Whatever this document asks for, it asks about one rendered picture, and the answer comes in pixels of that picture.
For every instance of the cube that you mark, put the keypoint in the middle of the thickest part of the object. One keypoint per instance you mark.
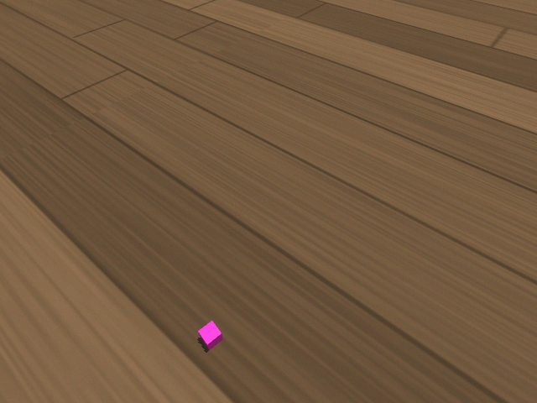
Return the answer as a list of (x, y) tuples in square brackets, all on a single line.
[(210, 335)]

